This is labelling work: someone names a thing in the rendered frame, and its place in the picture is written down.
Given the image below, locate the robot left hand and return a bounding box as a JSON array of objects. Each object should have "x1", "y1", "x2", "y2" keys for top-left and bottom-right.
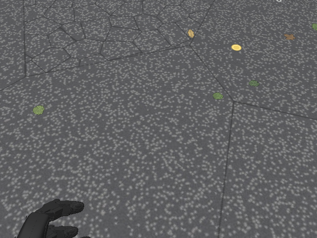
[{"x1": 15, "y1": 198, "x2": 90, "y2": 238}]

